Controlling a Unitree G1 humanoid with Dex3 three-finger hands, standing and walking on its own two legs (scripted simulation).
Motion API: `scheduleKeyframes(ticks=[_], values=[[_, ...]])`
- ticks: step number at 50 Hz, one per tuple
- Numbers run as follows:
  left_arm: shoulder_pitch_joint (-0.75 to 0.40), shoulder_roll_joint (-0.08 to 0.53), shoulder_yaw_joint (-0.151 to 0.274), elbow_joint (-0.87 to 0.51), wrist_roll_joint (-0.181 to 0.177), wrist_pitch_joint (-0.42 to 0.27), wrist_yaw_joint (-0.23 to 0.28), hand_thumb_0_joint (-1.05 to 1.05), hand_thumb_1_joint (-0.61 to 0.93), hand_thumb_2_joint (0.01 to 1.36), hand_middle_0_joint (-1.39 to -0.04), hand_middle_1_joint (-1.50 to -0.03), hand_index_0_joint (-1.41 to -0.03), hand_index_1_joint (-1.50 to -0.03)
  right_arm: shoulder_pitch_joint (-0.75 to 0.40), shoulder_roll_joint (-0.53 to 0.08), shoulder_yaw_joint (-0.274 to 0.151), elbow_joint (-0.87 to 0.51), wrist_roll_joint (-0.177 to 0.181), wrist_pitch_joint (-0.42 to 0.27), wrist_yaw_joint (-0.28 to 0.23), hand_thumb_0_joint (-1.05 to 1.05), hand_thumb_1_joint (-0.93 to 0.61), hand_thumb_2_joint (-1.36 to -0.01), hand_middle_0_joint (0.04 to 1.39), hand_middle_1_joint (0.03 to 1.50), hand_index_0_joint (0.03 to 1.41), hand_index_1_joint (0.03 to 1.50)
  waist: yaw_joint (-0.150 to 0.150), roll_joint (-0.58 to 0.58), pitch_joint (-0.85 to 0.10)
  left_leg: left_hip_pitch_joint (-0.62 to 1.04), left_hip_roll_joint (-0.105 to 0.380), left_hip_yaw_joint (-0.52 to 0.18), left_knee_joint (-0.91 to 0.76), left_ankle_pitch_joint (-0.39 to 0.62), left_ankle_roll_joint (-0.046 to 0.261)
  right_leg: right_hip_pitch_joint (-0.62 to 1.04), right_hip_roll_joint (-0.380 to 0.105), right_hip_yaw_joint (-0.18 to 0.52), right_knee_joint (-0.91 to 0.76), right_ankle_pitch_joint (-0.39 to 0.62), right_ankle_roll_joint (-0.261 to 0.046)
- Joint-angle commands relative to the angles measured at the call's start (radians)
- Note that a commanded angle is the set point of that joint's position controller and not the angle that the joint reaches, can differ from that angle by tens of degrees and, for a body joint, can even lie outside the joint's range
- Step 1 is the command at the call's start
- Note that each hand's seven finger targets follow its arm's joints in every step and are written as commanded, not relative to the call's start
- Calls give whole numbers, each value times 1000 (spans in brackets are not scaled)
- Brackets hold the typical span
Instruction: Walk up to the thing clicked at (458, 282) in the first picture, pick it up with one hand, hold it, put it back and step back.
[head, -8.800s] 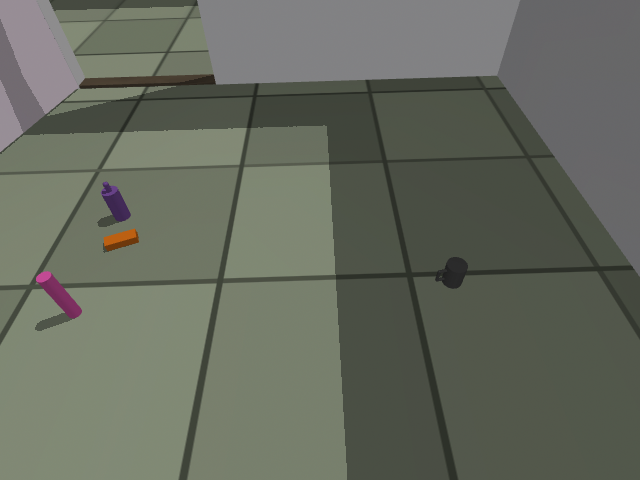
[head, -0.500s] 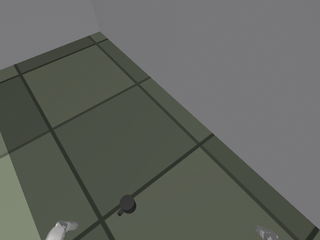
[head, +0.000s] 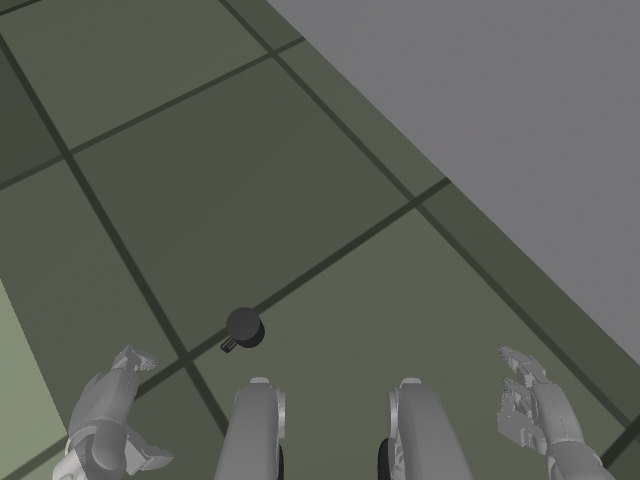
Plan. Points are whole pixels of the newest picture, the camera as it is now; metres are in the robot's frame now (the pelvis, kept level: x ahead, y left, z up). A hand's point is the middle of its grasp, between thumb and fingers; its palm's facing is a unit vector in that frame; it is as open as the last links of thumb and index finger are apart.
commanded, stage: rise first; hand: left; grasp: from above
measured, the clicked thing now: (241, 333) +0.41 +0.21 -0.52
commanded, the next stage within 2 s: approach in 1.88 s
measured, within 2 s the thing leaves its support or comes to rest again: neither
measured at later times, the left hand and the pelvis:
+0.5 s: hand (184, 367) +0.30 +0.27 -0.31, palm faces -0.47 -0.21 -0.86, open 13.9 cm; pelvis -0.06 +0.00 -0.16, yaw -2 degrees
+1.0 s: hand (199, 350) +0.34 +0.26 -0.38, palm faces -0.47 -0.04 -0.88, open 14.2 cm; pelvis -0.06 +0.01 -0.21, yaw -4 degrees
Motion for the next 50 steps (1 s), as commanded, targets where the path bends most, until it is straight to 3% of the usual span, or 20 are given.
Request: scheduleKeyframes(ticks=[1,5,6,7,12,13,14,15,17,20,24,25,30,34,37,38,43,44,50], values=[[-136,220,61,-89,95,-59,67,0,-522,985,-97,-1016,-91,-1022,54,-174,-78,-58,1,-28,-8,0,-883,-897,200,300,200,300,5,96,-476,215,-33,40,-80,313,37,85,41,-36,-53,289,-62],[-236,238,51,-27,162,-70,92,0,-510,977,-104,-1026,-105,-1026,70,-175,-87,-22,-8,-9,8,0,-890,-900,200,300,200,300,9,52,-554,113,-37,57,48,349,50,48,44,-36,25,328,-56],[-292,251,53,-26,179,-76,98,0,-515,991,-101,-1020,-98,-1024,79,-177,-86,-15,-11,-7,10,0,-886,-900,200,300,200,300,0,60,-566,76,-40,59,73,332,50,37,43,-34,45,318,-56],[-294,256,62,-4,188,-80,101,0,-514,1002,-88,-1020,-85,-1025,80,-183,-91,-7,-14,-4,14,0,-874,-897,199,300,200,300,12,51,-578,66,-39,55,88,317,50,21,43,-38,63,301,-57],[-423,302,65,40,270,-105,125,0,-488,988,-79,-1042,-87,-1035,97,-188,-99,27,-24,15,17,0,-872,-896,200,300,200,300,9,53,-601,-30,-40,58,161,216,50,-63,46,-49,136,212,-60],[-506,328,63,-14,282,-114,131,0,-491,990,-85,-1037,-90,-1032,97,-189,-103,19,-24,20,16,0,-876,-897,199,300,200,300,3,66,-649,-22,-40,61,178,216,50,-56,46,-48,143,212,-59],[-468,312,59,98,296,-110,134,0,-505,998,-75,-1053,-83,-1046,115,-191,-101,41,-27,27,16,0,-881,-899,199,300,200,300,-9,35,-598,-68,-42,61,187,189,52,-75,48,-52,152,183,-58],[-542,328,53,36,299,-123,142,0,-509,1002,-73,-1057,-82,-1050,102,-188,-101,23,-28,30,17,0,-884,-900,199,300,200,300,-10,33,-613,-90,-43,66,201,166,55,-74,50,-50,153,159,-56],[-549,354,66,122,328,-127,156,0,-536,1021,-68,-1059,-73,-1055,116,-188,-98,43,-33,41,15,0,-894,-903,199,300,200,300,-5,28,-597,-131,-46,73,224,133,58,-97,53,-51,172,118,-57],[-641,348,34,150,365,-141,170,0,-552,1037,-60,-1056,-64,-1054,131,-192,-96,61,-41,57,16,0,-899,-903,199,300,200,300,-30,72,-577,-132,-46,59,230,68,55,-188,55,-65,206,55,-65],[-717,378,30,233,409,-156,200,0,-564,1049,-58,-1032,-57,-1034,136,-196,-83,74,-51,68,15,0,-899,-903,200,300,200,299,-53,67,-506,-206,-53,49,254,-22,61,-269,57,-71,230,-36,-65],[-734,379,23,232,418,-158,204,0,-578,1061,-60,-1016,-52,-1025,130,-195,-81,74,-52,69,15,0,-900,-903,200,300,200,299,-45,80,-513,-190,-52,45,259,-28,60,-290,57,-75,239,-36,-67],[-775,388,4,348,481,-164,235,0,-574,1060,-62,-990,-52,-1000,142,-204,-69,103,-62,72,23,0,-895,-901,200,299,200,299,-65,113,-486,-207,-55,38,293,-17,57,-364,55,-95,300,-4,-73],[-837,405,13,354,517,-171,264,0,-566,1050,-64,-979,-55,-987,152,-209,-63,112,-75,73,31,0,-895,-900,200,299,200,299,-61,159,-528,-192,-58,45,321,36,54,-372,52,-101,333,50,-76],[-869,392,1,395,540,-172,280,0,-573,1055,-63,-975,-52,-986,164,-210,-60,125,-83,74,38,0,-897,-901,200,299,200,299,-85,155,-530,-208,-56,48,351,69,56,-384,54,-106,354,84,-74],[-869,389,1,401,547,-171,285,0,-561,1041,-67,-977,-59,-984,163,-206,-61,127,-86,76,40,0,-897,-901,200,299,200,299,-77,168,-543,-195,-56,49,354,83,53,-387,54,-107,364,96,-76],[-898,384,-13,458,575,-176,305,0,-553,1026,-69,-983,-65,-986,163,-208,-60,134,-100,77,48,0,-899,-901,200,300,200,300,-97,164,-507,-248,-58,47,372,25,58,-419,55,-113,376,47,-72],[-920,405,-5,442,581,-180,311,0,-546,1021,-66,-984,-64,-985,160,-212,-60,136,-99,76,49,0,-896,-900,200,299,200,299,-92,169,-523,-235,-56,42,377,29,58,-433,56,-115,384,51,-73],[-950,387,-14,471,609,-182,339,0,-532,1002,-70,-1001,-75,-995,170,-214,-57,142,-107,77,54,0,-899,-900,200,299,200,299,-103,167,-538,-241,-56,41,399,47,59,-456,56,-120,405,75,-72]])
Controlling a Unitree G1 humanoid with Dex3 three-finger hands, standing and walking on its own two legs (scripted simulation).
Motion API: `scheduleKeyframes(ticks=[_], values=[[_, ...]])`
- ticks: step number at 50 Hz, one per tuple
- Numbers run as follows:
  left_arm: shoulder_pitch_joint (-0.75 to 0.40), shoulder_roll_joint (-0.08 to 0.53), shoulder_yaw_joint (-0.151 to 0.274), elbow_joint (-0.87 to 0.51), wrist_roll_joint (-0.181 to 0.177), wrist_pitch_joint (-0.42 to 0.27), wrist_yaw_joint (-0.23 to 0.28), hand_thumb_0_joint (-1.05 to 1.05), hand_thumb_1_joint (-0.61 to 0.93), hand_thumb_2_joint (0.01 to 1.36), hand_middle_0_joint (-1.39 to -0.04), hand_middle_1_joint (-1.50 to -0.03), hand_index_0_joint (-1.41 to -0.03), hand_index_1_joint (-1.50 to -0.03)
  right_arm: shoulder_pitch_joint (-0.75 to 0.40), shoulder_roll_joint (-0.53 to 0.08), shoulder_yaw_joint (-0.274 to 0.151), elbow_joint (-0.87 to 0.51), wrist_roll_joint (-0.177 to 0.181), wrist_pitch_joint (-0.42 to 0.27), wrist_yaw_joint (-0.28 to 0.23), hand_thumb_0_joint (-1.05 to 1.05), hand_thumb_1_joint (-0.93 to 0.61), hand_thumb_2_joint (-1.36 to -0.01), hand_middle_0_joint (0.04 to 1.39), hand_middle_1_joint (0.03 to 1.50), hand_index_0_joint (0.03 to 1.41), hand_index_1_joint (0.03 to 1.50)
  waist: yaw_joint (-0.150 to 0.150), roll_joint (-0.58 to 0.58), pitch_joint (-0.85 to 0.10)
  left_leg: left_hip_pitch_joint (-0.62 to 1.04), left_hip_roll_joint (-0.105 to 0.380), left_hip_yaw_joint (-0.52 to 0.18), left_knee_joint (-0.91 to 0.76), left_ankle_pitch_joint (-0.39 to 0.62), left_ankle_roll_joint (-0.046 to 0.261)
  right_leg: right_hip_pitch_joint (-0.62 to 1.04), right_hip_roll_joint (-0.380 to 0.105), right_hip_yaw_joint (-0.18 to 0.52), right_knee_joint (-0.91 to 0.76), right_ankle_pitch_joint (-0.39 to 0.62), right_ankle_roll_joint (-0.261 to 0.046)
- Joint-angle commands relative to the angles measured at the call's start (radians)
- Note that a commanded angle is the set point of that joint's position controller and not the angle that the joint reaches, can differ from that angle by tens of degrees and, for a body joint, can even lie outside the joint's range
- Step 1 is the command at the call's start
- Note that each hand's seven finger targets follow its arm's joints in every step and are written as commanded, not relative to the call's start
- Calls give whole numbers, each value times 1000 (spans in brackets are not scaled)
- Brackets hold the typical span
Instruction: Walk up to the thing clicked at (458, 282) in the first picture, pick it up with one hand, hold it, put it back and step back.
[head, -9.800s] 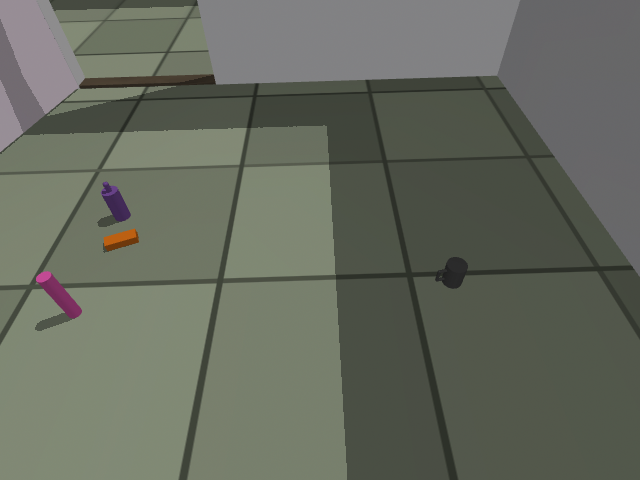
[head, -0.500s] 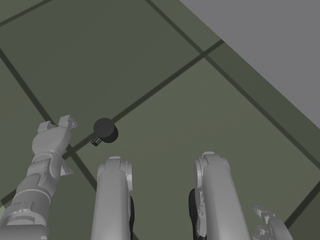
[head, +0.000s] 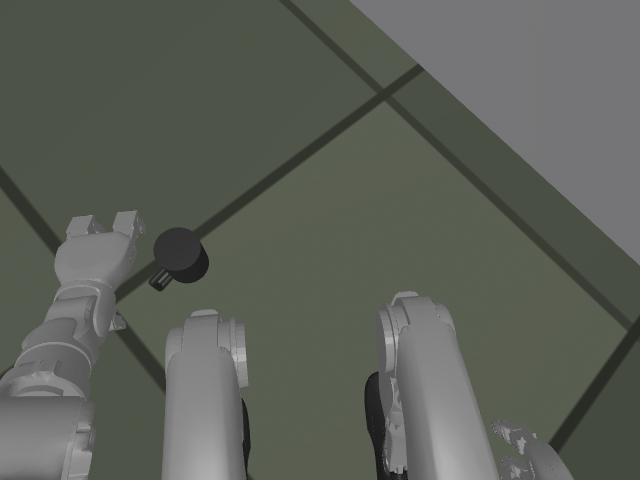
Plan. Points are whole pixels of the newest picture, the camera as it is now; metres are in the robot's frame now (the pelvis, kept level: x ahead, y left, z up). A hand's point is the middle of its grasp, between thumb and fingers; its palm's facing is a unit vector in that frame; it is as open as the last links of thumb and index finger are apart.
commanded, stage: rise first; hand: left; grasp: from above
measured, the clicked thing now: (176, 263) +0.45 +0.23 -0.31
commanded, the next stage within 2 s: approach in 0.88 s
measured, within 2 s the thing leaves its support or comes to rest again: neither
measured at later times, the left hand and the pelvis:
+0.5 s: hand (128, 275) +0.40 +0.26 -0.19, palm faces -0.46 -0.05 -0.88, open 14.0 cm; pelvis +0.01 +0.00 -0.01, yaw -1 degrees
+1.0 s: hand (138, 272) +0.41 +0.25 -0.20, palm faces -0.46 -0.06 -0.89, open 14.0 cm; pelvis +0.01 +0.00 -0.02, yaw -1 degrees
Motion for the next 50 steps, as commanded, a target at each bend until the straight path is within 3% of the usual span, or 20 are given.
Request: scheduleKeyframes(ticks=[1,2,4,7,11,12,23,26,29,31,33,34,36,40,42,44,46,47,49,50], values=[[-289,217,31,-126,13,-8,59,0,-540,1013,-70,-997,-72,-995,135,-219,-71,-38,-4,-16,-14,0,-898,-900,200,299,200,299,-7,178,-613,484,-23,102,-272,55,46,222,25,-136,-219,76,-88],[-275,216,33,-124,17,-7,65,0,-541,1010,-71,-1003,-73,-1000,139,-211,-66,-37,-4,-15,-11,0,-901,-901,200,300,200,300,-1,188,-610,485,-25,106,-270,78,46,238,23,-134,-216,96,-87],[-269,203,25,-91,21,-1,72,0,-542,1012,-70,-1005,-72,-1002,140,-213,-68,-33,-8,-15,-9,0,-901,-901,200,300,200,300,-18,141,-594,455,-24,112,-250,82,52,241,28,-134,-224,103,-86],[-286,229,53,-100,21,-1,85,0,-537,1004,-71,-1005,-74,-1000,154,-212,-67,-31,-13,-15,-7,0,-902,-901,200,300,200,300,-11,154,-636,462,-22,114,-235,109,54,254,25,-131,-208,128,-84],[-301,205,30,-75,22,3,90,0,-532,997,-71,-1014,-78,-1007,149,-209,-63,-32,-14,-17,-3,0,-902,-901,200,300,200,300,-18,172,-601,451,-21,99,-252,67,50,215,25,-141,-197,91,-88],[-276,201,35,-72,19,7,91,0,-533,998,-70,-1015,-76,-1009,149,-206,-63,-30,-14,-15,-3,0,-901,-901,200,300,200,300,-8,172,-612,464,-23,106,-247,90,50,231,26,-136,-202,112,-88],[-287,200,37,-57,23,4,95,0,-530,994,-68,-1036,-77,-1027,163,-213,-66,-25,-16,-15,7,0,-904,-902,200,300,200,300,-27,159,-613,436,-22,110,-222,112,53,242,28,-137,-190,141,-87],[-296,220,58,-80,22,-3,102,0,-538,1002,-71,-1028,-76,-1022,171,-212,-63,-24,-19,-14,8,0,-904,-902,200,300,200,300,-16,183,-645,445,-22,113,-217,135,51,255,26,-134,-182,158,-87],[-294,193,41,-30,24,-4,103,0,-533,1000,-79,-1021,-83,-1016,173,-214,-63,-17,-22,-15,11,0,-905,-902,200,300,200,300,-40,139,-609,419,-23,112,-204,131,55,253,27,-135,-188,162,-83],[-319,238,68,-70,26,-12,110,0,-538,1003,-80,-1016,-82,-1014,174,-219,-63,-18,-23,-15,10,0,-906,-903,200,300,200,300,-20,184,-657,438,-23,113,-198,146,52,256,25,-131,-176,172,-84],[-295,196,41,4,32,-9,109,0,-535,998,-73,-1033,-79,-1026,175,-219,-61,-12,-26,-18,15,0,-906,-903,200,300,200,300,-42,147,-599,412,-22,112,-195,129,53,243,29,-138,-177,161,-84],[-326,203,44,-13,30,-16,111,0,-534,1001,-78,-1023,-81,-1019,170,-222,-61,-11,-27,-18,16,0,-904,-902,200,300,200,300,-48,155,-597,395,-24,109,-197,110,54,226,29,-140,-174,142,-84],[-332,232,60,-39,29,-23,117,0,-544,1006,-74,-1030,-76,-1027,169,-217,-57,-14,-29,-18,14,0,-905,-903,200,300,200,300,-21,186,-636,418,-25,116,-199,114,52,246,28,-134,-177,141,-87],[-333,203,46,26,36,-21,125,0,-550,1019,-75,-1020,-74,-1022,170,-224,-54,-6,-35,-21,17,0,-904,-902,200,300,200,300,-56,136,-584,375,-28,115,-181,92,58,232,31,-136,-179,128,-82],[-356,239,55,-13,40,-26,130,0,-541,1010,-82,-1023,-83,-1023,172,-224,-52,-3,-37,-22,16,0,-907,-903,200,300,200,300,-39,166,-631,397,-29,120,-177,111,56,251,29,-131,-176,145,-83],[-352,233,56,-22,39,-22,135,0,-537,1005,-79,-1029,-82,-1027,169,-225,-52,-4,-39,-21,17,0,-905,-903,200,300,200,300,-31,175,-657,415,-26,121,-174,132,54,257,30,-131,-171,165,-83],[-349,196,34,51,46,-14,136,0,-546,1011,-71,-1031,-73,-1029,173,-225,-47,0,-41,-23,22,0,-905,-902,200,300,200,300,-64,174,-601,394,-27,113,-175,118,52,220,31,-143,-156,151,-84],[-364,191,29,54,41,-17,137,0,-549,1016,-70,-1031,-71,-1030,169,-227,-46,4,-43,-25,22,0,-904,-902,200,300,200,300,-67,160,-580,373,-27,110,-174,97,54,204,32,-144,-160,133,-85],[-379,226,46,40,43,-18,141,0,-611,1100,-85,-958,-35,-1011,169,-229,-47,2,-43,-27,20,0,-909,-904,200,300,200,300,-52,170,-601,387,-28,111,-180,84,53,204,31,-142,-164,114,-88],[-393,240,54,17,47,-17,143,0,-541,1020,-65,-1038,-70,-1050,170,-233,-45,3,-45,-28,21,0,-904,-897,200,300,200,300,-50,205,-614,397,-28,115,-181,86,52,205,28,-142,-158,116,-86]])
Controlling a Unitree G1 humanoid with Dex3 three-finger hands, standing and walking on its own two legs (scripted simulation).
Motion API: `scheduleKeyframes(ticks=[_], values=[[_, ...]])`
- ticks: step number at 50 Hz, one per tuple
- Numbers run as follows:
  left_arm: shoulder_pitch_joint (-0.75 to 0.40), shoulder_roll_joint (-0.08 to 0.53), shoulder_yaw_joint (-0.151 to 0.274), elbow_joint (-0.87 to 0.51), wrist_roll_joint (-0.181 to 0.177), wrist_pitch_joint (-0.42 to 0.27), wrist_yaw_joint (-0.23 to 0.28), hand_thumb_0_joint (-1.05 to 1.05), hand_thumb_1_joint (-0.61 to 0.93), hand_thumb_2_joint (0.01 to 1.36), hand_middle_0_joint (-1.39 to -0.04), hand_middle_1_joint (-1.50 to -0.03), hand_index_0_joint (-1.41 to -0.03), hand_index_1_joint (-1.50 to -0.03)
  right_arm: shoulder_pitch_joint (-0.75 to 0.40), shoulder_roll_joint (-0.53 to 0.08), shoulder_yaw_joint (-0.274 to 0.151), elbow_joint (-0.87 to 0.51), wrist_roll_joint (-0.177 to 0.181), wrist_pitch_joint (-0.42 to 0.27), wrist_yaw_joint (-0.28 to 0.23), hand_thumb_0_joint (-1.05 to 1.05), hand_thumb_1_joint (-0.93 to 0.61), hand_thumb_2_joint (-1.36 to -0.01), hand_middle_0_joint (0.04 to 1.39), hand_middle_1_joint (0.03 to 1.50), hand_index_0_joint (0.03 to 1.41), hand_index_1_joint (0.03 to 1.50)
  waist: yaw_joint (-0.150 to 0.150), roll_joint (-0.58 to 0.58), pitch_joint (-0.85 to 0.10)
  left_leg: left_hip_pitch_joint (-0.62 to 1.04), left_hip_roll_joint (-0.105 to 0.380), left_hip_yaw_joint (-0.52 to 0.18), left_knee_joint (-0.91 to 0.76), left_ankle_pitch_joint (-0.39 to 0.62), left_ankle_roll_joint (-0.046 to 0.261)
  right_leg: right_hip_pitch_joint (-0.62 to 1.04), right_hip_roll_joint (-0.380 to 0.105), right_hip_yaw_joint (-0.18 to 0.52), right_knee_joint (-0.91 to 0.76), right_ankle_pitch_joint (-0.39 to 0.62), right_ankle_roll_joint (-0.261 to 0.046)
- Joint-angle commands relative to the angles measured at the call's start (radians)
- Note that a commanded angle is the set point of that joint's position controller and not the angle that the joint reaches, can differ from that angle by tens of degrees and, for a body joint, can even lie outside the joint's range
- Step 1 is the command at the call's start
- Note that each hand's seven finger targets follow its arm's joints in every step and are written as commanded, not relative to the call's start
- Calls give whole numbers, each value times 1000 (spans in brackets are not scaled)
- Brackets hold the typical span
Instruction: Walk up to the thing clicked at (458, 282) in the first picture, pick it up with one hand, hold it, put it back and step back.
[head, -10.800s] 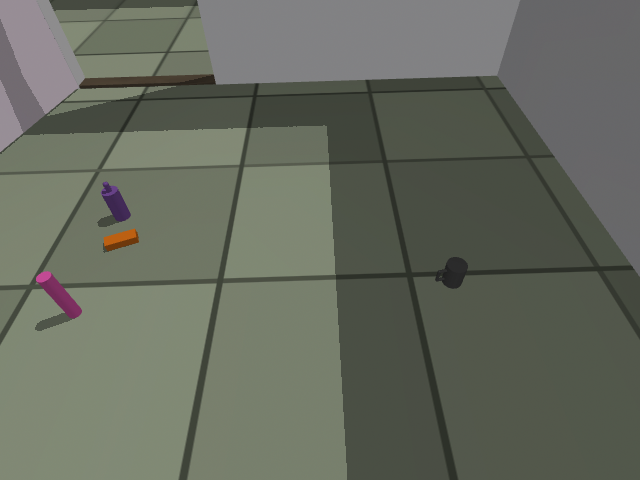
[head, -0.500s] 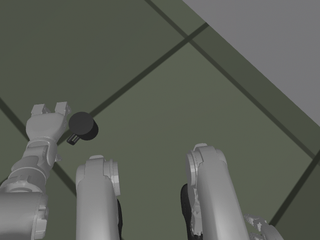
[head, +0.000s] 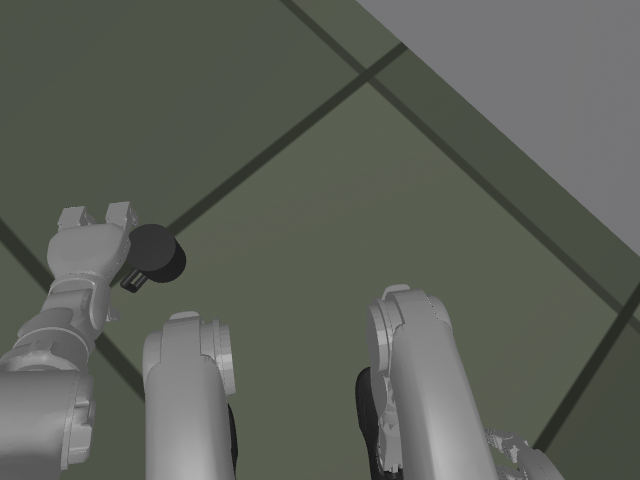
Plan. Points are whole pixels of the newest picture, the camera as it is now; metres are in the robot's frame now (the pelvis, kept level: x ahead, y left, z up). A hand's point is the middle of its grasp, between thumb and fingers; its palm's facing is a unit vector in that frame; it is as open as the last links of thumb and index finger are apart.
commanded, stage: approach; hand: left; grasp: from above
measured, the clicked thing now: (150, 262) +0.44 +0.23 -0.29
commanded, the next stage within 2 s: close in in 0.74 s
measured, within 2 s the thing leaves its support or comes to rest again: neither
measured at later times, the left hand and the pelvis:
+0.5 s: hand (158, 217) +0.47 +0.19 -0.16, palm faces -0.41 -0.04 -0.91, open 14.0 cm; pelvis +0.00 +0.00 +0.00, yaw -1 degrees
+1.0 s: hand (142, 250) +0.43 +0.22 -0.18, palm faces -0.44 -0.05 -0.89, open 13.4 cm; pelvis +0.00 +0.00 -0.01, yaw +0 degrees
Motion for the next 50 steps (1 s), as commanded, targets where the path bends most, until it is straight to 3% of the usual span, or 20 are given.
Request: scheduleKeyframes(ticks=[1,4,9,11,15,18,20,23,26,28,30,32,34,37,41,43,44,46,49,50], values=[[-305,216,20,-160,-10,-2,45,0,-534,991,-67,-1063,-75,-1055,167,-225,-69,-29,-4,-13,-15,0,-905,-897,200,300,200,300,-5,222,-652,486,-22,134,-262,113,64,293,21,-137,-241,137,-96],[-390,142,-31,-146,-23,11,51,0,-531,987,-66,-1075,-77,-1064,180,-225,-67,-19,-4,-18,-16,0,-907,-898,200,300,200,300,-61,197,-627,474,-21,129,-256,96,65,266,22,-139,-253,130,-95],[-522,77,-91,-71,-26,38,57,0,-534,993,-67,-1067,-76,-1057,208,-231,-56,7,-12,-26,-19,0,-905,-897,200,300,200,300,-110,206,-619,488,-14,117,-251,105,59,238,24,-149,-250,147,-96],[-551,86,-88,-8,-21,56,62,0,-519,979,-67,-1082,-83,-1065,215,-235,-47,11,-18,-28,-16,0,-905,-897,200,300,200,300,-121,210,-603,480,-13,117,-248,108,59,238,24,-151,-249,155,-96],[-533,180,-26,40,-6,103,79,0,-532,988,-67,-1069,-77,-1058,214,-247,-33,-4,-20,-24,-7,0,-906,-898,200,300,200,300,-74,269,-659,498,-16,127,-261,132,56,264,20,-147,-233,177,-99],[-520,153,-26,86,-15,140,69,0,-521,982,-74,-1068,-85,-1056,207,-236,-19,-15,-28,-21,11,0,-905,-898,200,300,200,300,-91,231,-632,444,-20,136,-258,136,67,293,27,-147,-234,196,-96],[-475,211,19,39,-30,160,62,0,-536,993,-74,-1042,-78,-1037,207,-240,-23,-33,-14,-15,14,0,-904,-897,200,300,200,300,-42,275,-725,490,-20,140,-269,183,64,334,23,-140,-231,227,-99],[-392,154,-10,105,-51,184,32,0,-525,983,-75,-1042,-81,-1034,202,-230,-21,-40,-3,-7,23,0,-901,-896,200,300,200,300,-66,186,-626,407,-18,142,-263,172,76,352,33,-141,-244,230,-89],[-359,204,25,5,-84,168,0,0,-540,994,-78,-1035,-79,-1033,215,-226,-28,-41,9,0,22,0,-903,-897,200,300,200,300,-27,195,-694,421,-18,146,-263,201,77,415,28,-131,-243,248,-88],[-309,143,-8,61,-95,154,-23,0,-527,989,-79,-1052,-85,-1045,217,-220,-32,-39,12,2,25,0,-905,-897,200,300,200,300,-63,109,-597,348,-16,144,-249,166,86,416,32,-133,-253,228,-81],[-372,140,-12,-61,-116,106,-43,0,-530,1004,-83,-1053,-86,-1048,233,-221,-44,-27,14,-3,20,0,-904,-896,200,300,200,300,-60,113,-627,355,-17,141,-247,146,85,422,30,-128,-261,207,-82],[-408,159,-11,-156,-108,59,-45,0,-528,996,-88,-1053,-92,-1048,253,-229,-52,-22,13,-6,17,0,-906,-897,200,300,200,300,-49,183,-692,418,-17,139,-249,165,73,422,27,-129,-254,214,-89],[-402,107,-48,-126,-95,24,-35,0,-528,997,-88,-1059,-94,-1053,253,-226,-55,-16,11,-12,17,0,-909,-899,200,300,200,300,-82,123,-611,379,-16,138,-230,121,73,386,30,-131,-266,174,-86],[-433,134,-40,-207,-68,-19,2,0,-524,1016,-88,-1077,-94,-1071,253,-228,-68,-11,3,-13,5,0,-909,-898,200,300,200,300,-60,189,-689,441,-19,140,-238,135,62,379,26,-123,-266,172,-92],[-532,107,-64,-103,-17,-7,75,0,-490,1080,-110,-1101,-111,-1100,240,-225,-61,9,-15,-18,-4,0,-906,-898,200,300,200,300,-105,196,-615,441,-18,132,-240,82,57,271,25,-135,-261,113,-97],[-513,151,-31,-20,-3,15,103,0,-458,1056,-116,-1092,-127,-1079,234,-235,-56,18,-21,-21,-8,0,-902,-896,200,300,200,300,-93,157,-576,406,-21,132,-241,63,63,261,24,-132,-274,90,-94],[-495,128,-47,67,4,29,107,0,-450,1039,-124,-1070,-134,-1058,228,-230,-51,20,-30,-26,-6,0,-902,-896,200,300,200,300,-110,143,-547,396,-21,132,-235,45,63,251,22,-134,-268,77,-95],[-466,116,-48,127,-3,48,108,0,-447,1026,-111,-1081,-126,-1063,212,-232,-37,24,-37,-32,-2,0,-899,-895,200,300,200,300,-103,146,-526,386,-25,133,-243,47,65,258,23,-139,-267,85,-92],[-481,155,-33,159,-7,66,104,0,-432,991,-109,-1085,-132,-1060,190,-237,-20,17,-51,-47,13,0,-901,-896,200,300,200,300,-101,182,-551,401,-25,131,-226,67,65,264,21,-147,-230,117,-92],[-490,178,-20,117,-8,67,105,0,-477,1007,-106,-1028,-106,-1027,184,-242,-22,15,-50,-47,16,0,-901,-900,200,300,200,300,-82,206,-590,417,-26,132,-234,80,64,276,24,-146,-232,128,-92]])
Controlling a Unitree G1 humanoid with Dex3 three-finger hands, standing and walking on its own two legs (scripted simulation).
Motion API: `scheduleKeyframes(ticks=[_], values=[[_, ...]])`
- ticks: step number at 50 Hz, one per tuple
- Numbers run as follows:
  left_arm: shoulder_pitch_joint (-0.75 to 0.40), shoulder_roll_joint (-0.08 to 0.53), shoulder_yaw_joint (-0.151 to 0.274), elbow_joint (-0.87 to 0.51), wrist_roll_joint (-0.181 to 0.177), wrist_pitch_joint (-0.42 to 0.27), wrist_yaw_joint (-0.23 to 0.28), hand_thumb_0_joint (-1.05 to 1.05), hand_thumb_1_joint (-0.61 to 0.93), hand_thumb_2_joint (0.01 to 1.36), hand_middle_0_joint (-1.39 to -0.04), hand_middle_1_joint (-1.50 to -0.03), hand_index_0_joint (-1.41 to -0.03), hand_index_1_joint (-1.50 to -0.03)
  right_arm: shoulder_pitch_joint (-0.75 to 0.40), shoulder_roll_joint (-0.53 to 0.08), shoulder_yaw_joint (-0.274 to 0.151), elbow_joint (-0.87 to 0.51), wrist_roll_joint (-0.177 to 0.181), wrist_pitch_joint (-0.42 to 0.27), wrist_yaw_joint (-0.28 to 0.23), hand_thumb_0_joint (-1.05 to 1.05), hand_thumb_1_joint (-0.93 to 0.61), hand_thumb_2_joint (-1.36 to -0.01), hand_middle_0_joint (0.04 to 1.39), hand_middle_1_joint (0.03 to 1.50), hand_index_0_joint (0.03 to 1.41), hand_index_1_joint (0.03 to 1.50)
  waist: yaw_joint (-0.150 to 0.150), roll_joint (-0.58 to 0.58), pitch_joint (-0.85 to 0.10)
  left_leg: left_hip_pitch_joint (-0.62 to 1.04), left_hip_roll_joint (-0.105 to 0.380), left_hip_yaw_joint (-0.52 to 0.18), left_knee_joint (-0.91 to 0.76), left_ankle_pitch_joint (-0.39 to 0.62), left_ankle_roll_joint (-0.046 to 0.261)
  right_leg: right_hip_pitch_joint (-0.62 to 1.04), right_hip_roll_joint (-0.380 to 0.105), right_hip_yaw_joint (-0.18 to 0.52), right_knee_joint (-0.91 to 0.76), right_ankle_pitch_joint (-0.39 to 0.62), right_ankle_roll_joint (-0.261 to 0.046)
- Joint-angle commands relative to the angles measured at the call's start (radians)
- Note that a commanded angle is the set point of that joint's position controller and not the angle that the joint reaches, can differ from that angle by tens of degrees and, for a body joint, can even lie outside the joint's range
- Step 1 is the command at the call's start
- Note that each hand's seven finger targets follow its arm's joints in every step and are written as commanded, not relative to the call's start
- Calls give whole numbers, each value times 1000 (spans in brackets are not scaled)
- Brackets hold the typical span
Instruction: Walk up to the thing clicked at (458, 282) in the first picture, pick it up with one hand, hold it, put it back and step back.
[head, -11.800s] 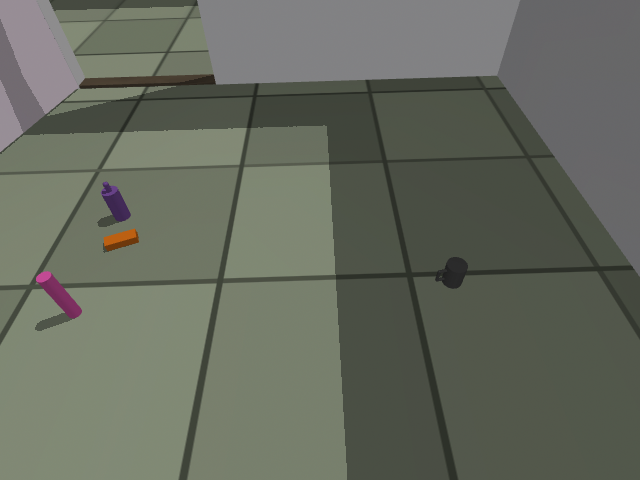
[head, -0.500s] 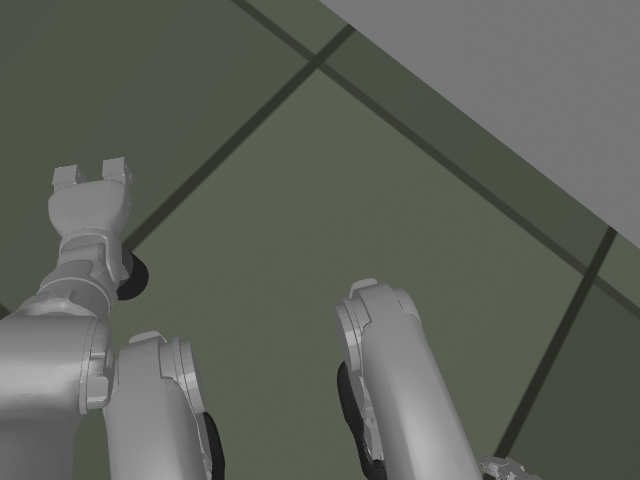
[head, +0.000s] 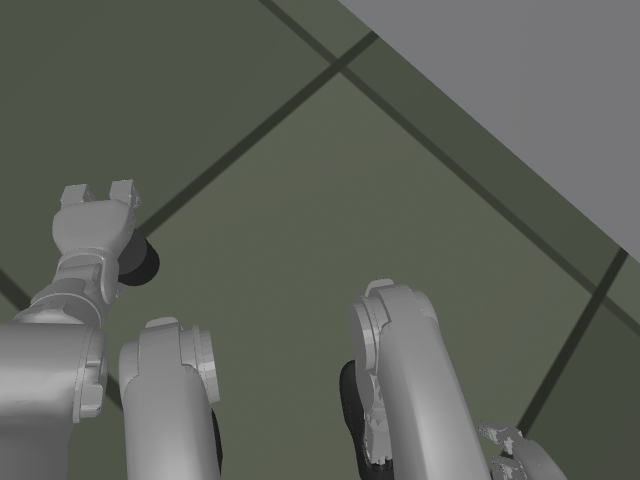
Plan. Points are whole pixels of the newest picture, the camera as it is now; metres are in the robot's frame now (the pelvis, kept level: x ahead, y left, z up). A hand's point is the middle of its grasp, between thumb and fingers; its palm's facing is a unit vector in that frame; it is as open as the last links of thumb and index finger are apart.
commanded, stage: rest palm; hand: left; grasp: from above
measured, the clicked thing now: (121, 266) +0.44 +0.24 -0.28
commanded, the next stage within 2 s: close in 0.80 s
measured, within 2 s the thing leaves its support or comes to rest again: neither
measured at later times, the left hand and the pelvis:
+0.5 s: hand (126, 258) +0.44 +0.22 -0.24, palm faces -0.47 -0.08 -0.88, open 13.9 cm; pelvis +0.01 +0.00 -0.03, yaw -3 degrees
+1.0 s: hand (126, 262) +0.44 +0.22 -0.26, palm faces -0.46 -0.11 -0.88, open 13.5 cm; pelvis +0.01 +0.01 -0.04, yaw -5 degrees
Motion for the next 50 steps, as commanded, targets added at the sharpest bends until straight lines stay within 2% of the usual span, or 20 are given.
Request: scheduleKeyframes(ticks=[1,4,6,7,9,11,17,19,21,22,24,26,27,28,31,34,37,38,45,50], values=[[-266,210,40,-100,-11,21,37,0,-480,996,-112,-1015,-111,-1016,201,-224,-51,1,-9,-5,1,0,-902,-900,200,300,200,300,-1,242,-636,463,-23,144,-241,95,70,319,21,-138,-235,134,-86],[-288,175,19,-43,-12,26,31,0,-496,983,-87,-1016,-89,-1013,201,-221,-36,-1,-24,-10,17,0,-899,-899,200,300,200,300,-57,203,-585,422,-19,137,-207,106,74,303,26,-149,-216,162,-82],[-278,184,28,-24,-22,17,27,0,-497,990,-88,-1017,-90,-1014,202,-226,-29,-3,-33,-22,28,0,-898,-898,200,300,200,300,-65,204,-543,402,-18,133,-196,92,75,288,25,-153,-205,153,-81],[-274,219,45,-80,-29,6,31,0,-501,996,-92,-1011,-90,-1012,201,-232,-29,-5,-34,-19,29,0,-898,-899,200,300,200,300,-35,233,-591,414,-18,133,-202,109,74,323,30,-151,-211,163,-81],[-255,251,66,-92,-18,-5,44,0,-506,994,-98,-992,-91,-997,213,-238,-26,-10,-36,-19,35,0,-899,-900,200,300,200,300,-31,241,-626,423,-18,135,-186,139,73,342,28,-154,-194,190,-80],[-256,201,47,-78,-15,-13,50,0,-507,980,-86,-996,-84,-997,223,-234,-22,-5,-46,-23,49,0,-898,-899,200,300,200,300,-65,256,-608,442,-14,126,-179,154,66,325,31,-167,-170,210,-81],[-230,252,96,-124,-5,-43,98,0,-504,1007,-89,-1005,-83,-1009,250,-251,-21,6,-59,-32,73,0,-898,-899,200,300,200,300,-59,292,-656,466,-10,117,-151,196,61,342,34,-176,-146,250,-79],[-251,232,76,-74,7,-47,104,0,-510,991,-72,-1009,-71,-1009,244,-250,-13,13,-75,-42,87,0,-895,-898,200,300,200,300,-93,276,-575,424,-8,115,-142,158,64,315,40,-185,-147,223,-77],[-252,278,120,-126,3,-53,123,0,-512,1007,-79,-998,-73,-1003,260,-261,-16,18,-72,-41,90,0,-895,-899,200,300,200,300,-66,314,-632,455,-9,109,-144,176,60,325,36,-187,-139,234,-81],[-219,240,95,-63,0,-49,123,0,-510,998,-74,-1010,-71,-1010,245,-253,-11,16,-76,-44,97,0,-897,-899,200,300,200,300,-78,297,-599,435,-7,112,-135,162,60,323,40,-185,-140,224,-80],[-232,262,104,-22,11,-47,130,0,-467,1035,-94,-1036,-93,-1035,255,-265,-11,29,-83,-53,106,0,-895,-898,200,300,200,300,-96,252,-552,392,-9,110,-120,144,66,311,42,-190,-142,214,-73],[-236,253,98,-31,3,-51,127,0,-469,1037,-100,-1029,-96,-1031,250,-260,-7,27,-85,-60,113,0,-895,-899,200,300,200,300,-87,273,-553,393,-10,105,-124,137,65,313,42,-189,-140,205,-77],[-232,305,129,-47,10,-54,135,0,-476,1042,-94,-1033,-90,-1035,251,-269,-11,37,-86,-60,114,0,-896,-899,200,300,200,300,-74,293,-570,408,-7,103,-127,143,64,315,43,-194,-136,206,-78],[-226,277,107,-32,11,-52,131,0,-471,1028,-90,-1041,-90,-1038,248,-263,-3,23,-86,-63,122,0,-896,-899,200,300,200,300,-86,284,-557,400,-8,105,-115,155,65,328,43,-191,-132,220,-76],[-202,315,156,-16,8,-54,144,0,-483,990,-75,-1018,-78,-1013,259,-273,-7,34,-90,-63,127,0,-893,-899,200,300,200,300,-84,262,-566,378,-7,100,-111,157,69,348,45,-194,-134,226,-71],[-232,279,118,-17,12,-56,145,0,-476,1006,-79,-1026,-80,-1022,248,-266,-5,35,-91,-62,132,0,-892,-898,200,300,200,300,-97,277,-567,387,-5,99,-107,150,67,340,49,-192,-132,225,-71],[-223,313,136,21,14,-58,146,0,-475,996,-80,-1033,-84,-1026,249,-267,9,43,-98,-72,139,0,-896,-900,200,300,200,300,-111,242,-533,353,-8,101,-78,162,72,358,47,-188,-134,243,-63],[-231,336,152,-9,16,-63,151,0,-473,1001,-82,-1019,-84,-1015,250,-280,2,48,-95,-69,138,0,-892,-899,200,300,200,300,-94,270,-563,371,-5,96,-93,157,70,354,50,-192,-133,230,-67],[-228,318,132,16,24,-71,173,0,-481,993,-76,-1019,-77,-1016,221,-280,12,41,-105,-77,151,0,-894,-901,200,300,200,300,-112,295,-523,373,-4,90,-90,133,65,324,54,-203,-126,211,-71],[-236,330,138,32,34,-61,193,0,-251,934,-218,-1023,-239,-1000,220,-295,12,45,-109,-86,160,0,-889,-896,200,300,200,300,-110,314,-511,389,-2,82,-103,120,59,292,54,-219,-118,194,-74]])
